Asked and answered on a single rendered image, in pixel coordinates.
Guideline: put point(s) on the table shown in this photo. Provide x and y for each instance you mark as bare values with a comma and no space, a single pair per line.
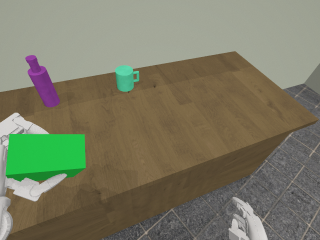
186,128

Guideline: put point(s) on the robot right hand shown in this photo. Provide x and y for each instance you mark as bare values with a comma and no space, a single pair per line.
251,228

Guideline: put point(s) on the left robot forearm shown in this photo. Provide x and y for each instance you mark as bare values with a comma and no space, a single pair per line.
6,220

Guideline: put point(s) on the sponge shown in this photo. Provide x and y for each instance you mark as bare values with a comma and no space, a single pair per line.
42,156

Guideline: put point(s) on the robot left hand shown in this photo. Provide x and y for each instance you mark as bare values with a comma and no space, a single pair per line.
27,188

